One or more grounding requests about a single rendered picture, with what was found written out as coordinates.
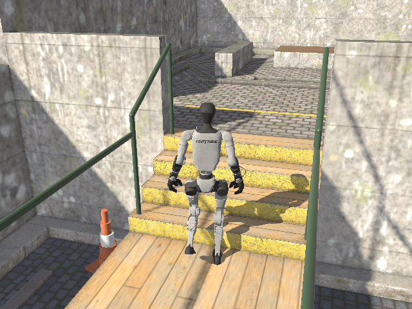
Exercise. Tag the stairs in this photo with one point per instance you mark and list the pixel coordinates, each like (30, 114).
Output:
(268, 217)

